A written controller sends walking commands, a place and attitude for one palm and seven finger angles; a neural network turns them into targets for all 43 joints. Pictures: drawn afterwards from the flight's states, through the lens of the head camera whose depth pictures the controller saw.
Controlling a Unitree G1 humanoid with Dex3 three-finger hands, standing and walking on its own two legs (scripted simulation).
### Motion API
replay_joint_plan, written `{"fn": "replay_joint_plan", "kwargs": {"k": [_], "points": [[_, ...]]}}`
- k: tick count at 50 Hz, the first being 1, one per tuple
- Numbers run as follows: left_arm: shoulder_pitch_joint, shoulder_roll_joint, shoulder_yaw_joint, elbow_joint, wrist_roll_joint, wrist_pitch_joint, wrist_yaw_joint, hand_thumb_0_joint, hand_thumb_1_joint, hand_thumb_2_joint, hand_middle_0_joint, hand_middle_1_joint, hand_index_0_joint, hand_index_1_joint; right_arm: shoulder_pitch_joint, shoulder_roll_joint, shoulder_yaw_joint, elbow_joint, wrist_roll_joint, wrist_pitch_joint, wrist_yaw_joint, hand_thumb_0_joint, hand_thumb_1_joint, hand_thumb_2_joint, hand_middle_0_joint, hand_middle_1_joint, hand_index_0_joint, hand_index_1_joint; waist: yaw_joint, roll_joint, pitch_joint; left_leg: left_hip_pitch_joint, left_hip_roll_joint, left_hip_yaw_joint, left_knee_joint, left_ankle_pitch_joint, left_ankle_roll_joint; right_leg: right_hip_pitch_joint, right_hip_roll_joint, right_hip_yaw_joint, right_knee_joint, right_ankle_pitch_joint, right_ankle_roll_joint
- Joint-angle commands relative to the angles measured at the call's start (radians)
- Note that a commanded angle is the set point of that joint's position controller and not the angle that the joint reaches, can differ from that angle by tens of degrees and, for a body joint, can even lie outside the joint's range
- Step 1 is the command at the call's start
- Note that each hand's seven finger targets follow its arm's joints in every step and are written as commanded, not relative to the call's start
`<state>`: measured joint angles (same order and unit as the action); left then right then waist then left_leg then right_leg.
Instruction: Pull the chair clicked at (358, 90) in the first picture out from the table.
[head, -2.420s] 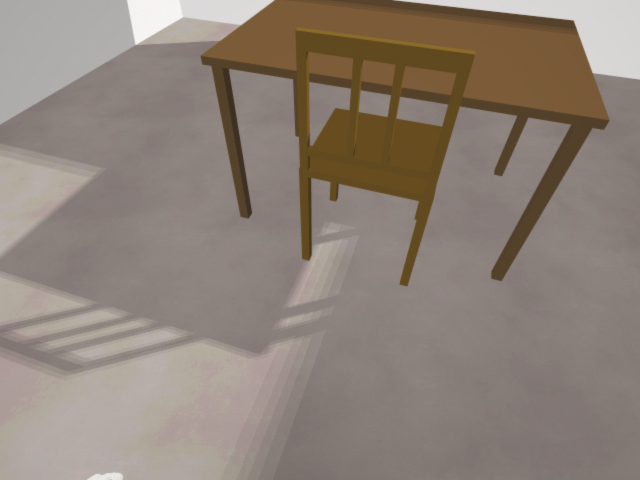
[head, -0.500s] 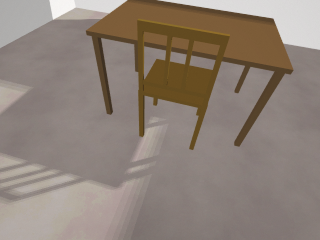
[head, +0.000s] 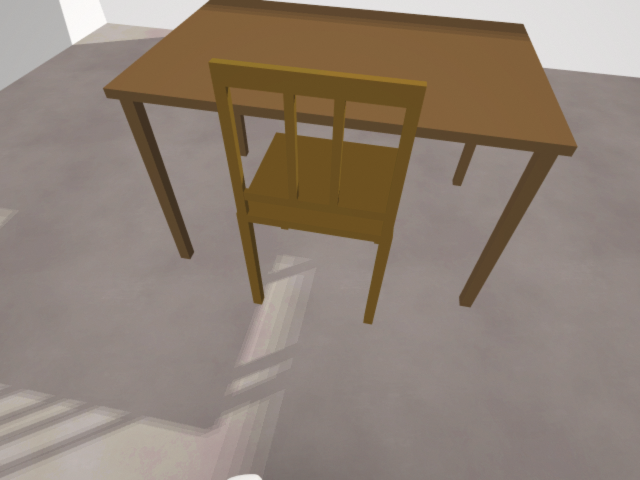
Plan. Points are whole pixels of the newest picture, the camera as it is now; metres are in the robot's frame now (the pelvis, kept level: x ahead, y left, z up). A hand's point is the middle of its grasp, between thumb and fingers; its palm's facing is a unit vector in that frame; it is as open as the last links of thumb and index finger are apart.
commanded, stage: turn to face it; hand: left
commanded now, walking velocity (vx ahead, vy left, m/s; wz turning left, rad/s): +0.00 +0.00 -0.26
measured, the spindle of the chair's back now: (291, 150) +0.82 +0.10 -0.06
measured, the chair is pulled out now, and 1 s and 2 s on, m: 0.00 0.00 0.00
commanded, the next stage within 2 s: take the last steps up to it in 0.18 s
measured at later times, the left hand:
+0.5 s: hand out of the picture +0.10 +0.18 -0.16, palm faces -0.01 -0.98 -0.20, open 7.4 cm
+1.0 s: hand (233, 365) +0.32 +0.16 -0.15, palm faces -0.13 -0.97 -0.20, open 7.3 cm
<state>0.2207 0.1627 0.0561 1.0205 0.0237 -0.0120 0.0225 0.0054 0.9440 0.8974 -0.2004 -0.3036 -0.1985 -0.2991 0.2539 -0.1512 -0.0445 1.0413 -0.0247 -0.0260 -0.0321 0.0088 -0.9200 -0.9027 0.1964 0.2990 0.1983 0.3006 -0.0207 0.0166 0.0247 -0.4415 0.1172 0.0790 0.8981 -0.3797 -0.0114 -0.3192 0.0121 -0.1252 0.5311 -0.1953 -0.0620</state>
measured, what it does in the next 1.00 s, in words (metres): walks ahead: left foot, then right foot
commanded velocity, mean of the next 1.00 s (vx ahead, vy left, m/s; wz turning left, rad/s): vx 0.20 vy -0.01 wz -0.11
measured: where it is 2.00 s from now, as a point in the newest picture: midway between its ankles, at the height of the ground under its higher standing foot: (333, 456)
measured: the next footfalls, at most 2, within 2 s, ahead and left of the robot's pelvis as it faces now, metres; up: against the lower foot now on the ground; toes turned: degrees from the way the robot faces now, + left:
left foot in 0.08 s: +0.11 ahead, +0.13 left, +0.00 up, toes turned +5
right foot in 0.38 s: +0.09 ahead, -0.12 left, +0.00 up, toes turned -9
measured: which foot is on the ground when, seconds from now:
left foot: up 0.00-0.06, down 0.08-0.38, up 0.40-0.66, down 0.68-1.00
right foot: down 0.00-0.10, up 0.12-0.36, down 0.38-0.68, up 0.70-1.00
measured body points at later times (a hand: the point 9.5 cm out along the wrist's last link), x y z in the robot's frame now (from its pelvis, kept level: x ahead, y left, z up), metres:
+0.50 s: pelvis +0.08 +0.00 +0.01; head +0.09 -0.01 +0.46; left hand +0.10 +0.23 -0.15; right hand +0.08 -0.24 -0.15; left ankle +0.08 +0.11 -0.69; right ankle +0.05 -0.11 -0.73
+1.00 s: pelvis +0.22 -0.01 +0.01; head +0.23 -0.02 +0.46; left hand +0.33 +0.21 -0.13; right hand +0.12 -0.20 -0.15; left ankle +0.18 +0.11 -0.73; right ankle +0.28 -0.14 -0.71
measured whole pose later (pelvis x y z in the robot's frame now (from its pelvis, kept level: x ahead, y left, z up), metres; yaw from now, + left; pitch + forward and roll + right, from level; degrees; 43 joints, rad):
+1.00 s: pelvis +0.22 -0.01 +0.01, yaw -9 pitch -1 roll +1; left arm 0.18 0.18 0.07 1.01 0.02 -0.01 -0.02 0.01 0.93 0.90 -0.20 -0.30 -0.19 -0.30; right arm 0.41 -0.10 -0.03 1.13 -0.03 -0.05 -0.02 0.01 -0.91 -0.90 0.20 0.30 0.20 0.30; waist -0.04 -0.01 0.05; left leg -0.07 0.05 0.16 0.40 -0.30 -0.01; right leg -0.44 -0.08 -0.09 0.69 -0.26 -0.02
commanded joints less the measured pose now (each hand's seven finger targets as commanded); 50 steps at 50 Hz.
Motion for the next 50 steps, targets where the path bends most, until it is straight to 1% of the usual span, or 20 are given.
{"fn": "replay_joint_plan", "kwargs": {"k": [1, 3, 5, 6, 9, 13, 15, 17, 19, 20, 23, 28, 32, 33, 34, 35, 38, 41, 47, 50], "points": [[0.025, 0.134, 0.022, -0.061, -0.002, -0.003, -0.003, 0.0, 0.9, 0.9, -0.2, -0.3, -0.2, -0.3, 0.18, -0.009, 0.01, 0.001, 0.005, 0.006, 0.01, 0.0, -0.9, -0.9, 0.2, 0.3, 0.2, 0.3, -0.025, -0.123, 0.029, 0.232, -0.044, 0.026, -0.21, 0.09, -0.02, -0.182, -0.205, 0.246, -0.28, -0.179, -0.102], [0.026, 0.11, 0.016, -0.07, -0.009, 0.006, -0.008, 0.0, 0.9, 0.9, -0.2, -0.3, -0.2, -0.3, 0.188, -0.045, 0.008, 0.0, 0.008, -0.003, 0.007, 0.0, -0.9, -0.9, 0.2, 0.3, 0.2, 0.3, -0.034, -0.068, 0.043, 0.329, -0.029, -0.006, -0.39, 0.131, -0.018, -0.215, -0.151, 0.224, -0.191, -0.216, -0.053], [0.058, 0.043, 0.009, -0.093, -0.017, 0.011, -0.016, 0.0, 0.9, 0.9, -0.2, -0.3, -0.2, -0.3, 0.181, -0.167, -0.007, -0.037, -0.006, -0.009, -0.003, 0.0, -0.9, -0.9, 0.2, 0.3, 0.2, 0.3, -0.021, 0.239, 0.07, 0.214, 0.221, -0.339, -0.64, 0.061, 0.107, -0.181, -0.005, 0.08, 0.069, -0.231, 0.038], [0.049, 0.064, 0.015, -0.095, -0.008, 0.014, -0.017, 0.0, 0.9, 0.9, -0.2, -0.3, -0.2, -0.3, 0.127, -0.178, -0.011, -0.05, -0.007, -0.008, -0.006, 0.0, -0.9, -0.9, 0.2, 0.3, 0.2, 0.3, -0.01, 0.306, 0.072, 0.189, 0.261, -0.397, -0.701, 0.099, 0.155, -0.169, 0.002, 0.071, 0.214, -0.291, 0.052], [0.087, 0.066, 0.021, -0.065, -0.004, 0.019, -0.025, 0.0, 0.9, 0.9, -0.2, -0.3, -0.2, -0.3, 0.004, -0.143, 0.001, -0.088, -0.002, -0.012, -0.016, 0.0, -0.9, -0.9, 0.2, 0.3, 0.2, 0.3, 0.039, 0.151, 0.049, 0.199, 0.213, -0.223, -0.638, 0.373, 0.172, -0.144, -0.048, 0.113, 0.383, -0.272, 0.06], [0.078, 0.041, 0.009, -0.066, -0.009, 0.02, -0.02, 0.0, 0.9, 0.9, -0.2, -0.3, -0.2, -0.3, 0.032, -0.17, -0.018, -0.072, -0.004, -0.003, -0.014, 0.0, -0.9, -0.9, 0.2, 0.3, 0.2, 0.3, 0.008, 0.137, -0.052, 0.347, 0.182, -0.079, -0.533, 0.662, 0.164, -0.066, -0.043, 0.06, 0.207, -0.248, 0.079], [0.093, 0.038, 0.007, -0.059, -0.008, 0.013, -0.021, 0.0, 0.9, 0.9, -0.2, -0.3, -0.2, -0.3, 0.05, -0.178, -0.02, -0.056, -0.002, 0.003, -0.01, 0.0, -0.9, -0.9, 0.2, 0.3, 0.2, 0.3, 0.012, 0.11, -0.065, 0.33, 0.165, -0.062, -0.501, 0.588, 0.144, 0.025, -0.026, 0.04, 0.074, -0.164, 0.073], [0.15, 0.062, 0.011, -0.036, -0.002, 0.001, -0.022, 0.0, 0.9, 0.9, -0.2, -0.3, -0.2, -0.3, 0.039, -0.164, -0.02, -0.052, 0.007, 0.004, -0.002, 0.0, -0.9, -0.9, 0.2, 0.3, 0.2, 0.3, 0.035, 0.077, -0.072, 0.235, 0.116, -0.034, -0.437, 0.301, 0.09, 0.173, -0.037, 0.062, -0.102, -0.051, 0.055], [0.211, 0.191, 0.029, -0.011, 0.003, -0.01, -0.011, 0.0, 0.9, 0.9, -0.2, -0.3, -0.2, -0.3, -0.007, -0.073, -0.001, -0.087, 0.013, 0.004, 0.017, 0.0, -0.9, -0.9, 0.2, 0.3, 0.2, 0.3, 0.067, -0.237, -0.011, -0.084, -0.049, 0.1, -0.204, -0.138, 0.001, 0.316, -0.312, 0.424, -0.276, -0.12, -0.081], [0.27, 0.208, 0.034, -0.001, -0.002, -0.012, -0.008, 0.0, 0.9, 0.9, -0.2, -0.3, -0.2, -0.3, -0.087, -0.095, -0.005, -0.111, 0.005, 0.009, 0.02, 0.0, -0.9, -0.9, 0.2, 0.3, 0.2, 0.3, 0.121, -0.252, 0.016, -0.136, -0.055, 0.044, -0.048, -0.218, 0.002, 0.275, -0.373, 0.535, -0.336, -0.191, -0.159], [0.214, 0.15, 0.027, 0.008, 0.001, -0.025, 0.001, 0.0, 0.9, 0.9, -0.2, -0.3, -0.2, -0.3, -0.086, -0.1, -0.018, -0.09, 0.001, -0.001, 0.033, 0.0, -0.9, -0.9, 0.2, 0.3, 0.2, 0.3, 0.065, -0.145, 0.066, -0.202, -0.014, -0.034, 0.107, -0.084, 0.011, 0.256, -0.322, 0.424, -0.31, -0.091, -0.178], [0.193, 0.154, 0.025, 0.015, 0.006, -0.038, -0.004, 0.0, 0.9, 0.9, -0.2, -0.3, -0.2, -0.3, -0.051, -0.054, -0.012, -0.079, 0.007, -0.008, 0.046, 0.0, -0.9, -0.9, 0.2, 0.3, 0.2, 0.3, 0.041, -0.15, 0.074, -0.01, -0.034, 0.01, -0.12, -0.008, 0.01, 0.128, -0.276, 0.3, -0.316, -0.053, -0.14], [0.155, 0.131, 0.029, 0.025, -0.004, -0.031, -0.013, 0.0, 0.9, 0.9, -0.2, -0.3, -0.2, -0.3, 0.126, -0.07, -0.011, -0.017, 0.004, -0.031, 0.034, 0.0, -0.9, -0.9, 0.2, 0.3, 0.2, 0.3, -0.03, -0.071, 0.05, 0.321, -0.082, 0.055, -0.399, 0.112, 0.016, -0.016, -0.17, 0.198, -0.15, -0.157, -0.069], [0.16, 0.093, 0.021, 0.016, -0.008, -0.029, -0.021, 0.0, 0.9, 0.9, -0.2, -0.3, -0.2, -0.3, 0.22, -0.133, -0.024, 0.011, -0.002, -0.04, 0.024, 0.0, -0.9, -0.9, 0.2, 0.3, 0.2, 0.3, -0.063, 0.104, 0.018, 0.443, 0.021, -0.118, -0.505, 0.015, 0.057, -0.114, -0.095, 0.143, 0.072, -0.15, -0.032], [0.144, 0.045, 0.015, -0.018, -0.011, -0.028, -0.029, 0.0, 0.9, 0.9, -0.2, -0.3, -0.2, -0.3, 0.332, -0.236, -0.05, 0.023, -0.012, -0.04, 0.014, 0.0, -0.9, -0.9, 0.2, 0.3, 0.2, 0.3, -0.09, 0.315, -0.003, 0.498, 0.271, -0.479, -0.679, -0.121, 0.162, -0.283, 0.011, 0.018, 0.372, -0.329, 0.02], [0.085, 0.071, 0.02, -0.05, 0.0, -0.033, -0.028, 0.0, 0.9, 0.9, -0.2, -0.3, -0.2, -0.3, 0.331, -0.245, -0.046, 0.019, -0.01, -0.03, 0.01, 0.0, -0.9, -0.9, 0.2, 0.3, 0.2, 0.3, -0.092, 0.237, 0.025, 0.435, 0.332, -0.589, -0.755, -0.248, 0.228, -0.349, -0.006, 0.094, 0.54, -0.374, 0.002], [0.055, 0.053, 0.022, -0.022, 0.008, -0.034, -0.041, 0.0, 0.9, 0.9, -0.2, -0.3, -0.2, -0.3, 0.178, -0.114, -0.011, -0.005, -0.003, -0.049, 0.0, 0.0, -0.9, -0.9, 0.2, 0.3, 0.2, 0.3, -0.02, 0.081, 0.104, 0.317, 0.241, -0.362, -0.752, -0.035, 0.204, -0.376, -0.11, 0.147, 0.647, -0.157, 0.012], [0.088, 0.023, 0.014, -0.012, 0.001, -0.018, -0.044, 0.0, 0.9, 0.9, -0.2, -0.3, -0.2, -0.3, 0.159, -0.107, -0.005, 0.012, 0.004, -0.065, -0.004, 0.0, -0.9, -0.9, 0.2, 0.3, 0.2, 0.3, 0.022, 0.083, 0.043, 0.335, 0.181, -0.15, -0.708, 0.344, 0.199, -0.281, -0.12, 0.109, 0.493, -0.117, 0.045], [-0.003, 0.012, 0.008, -0.053, 0.0, -0.017, -0.041, 0.0, 0.9, 0.9, -0.2, -0.3, -0.2, -0.3, 0.18, -0.125, -0.017, 0.04, -0.002, -0.043, 0.007, 0.0, -0.9, -0.9, 0.2, 0.3, 0.2, 0.3, 0.002, 0.116, 0.069, 0.267, 0.151, -0.068, -0.666, 0.314, 0.184, -0.099, -0.078, 0.018, 0.173, -0.071, 0.045], [0.083, 0.045, 0.023, -0.029, 0.005, -0.024, -0.036, 0.0, 0.9, 0.9, -0.2, -0.3, -0.2, -0.3, 0.156, -0.113, -0.014, 0.044, -0.002, -0.031, 0.009, 0.0, -0.9, -0.9, 0.2, 0.3, 0.2, 0.3, 0.058, 0.052, 0.055, 0.167, 0.105, -0.037, -0.532, 0.201, 0.133, 0.133, -0.041, -0.012, 0.011, 0.015, 0.037]]}}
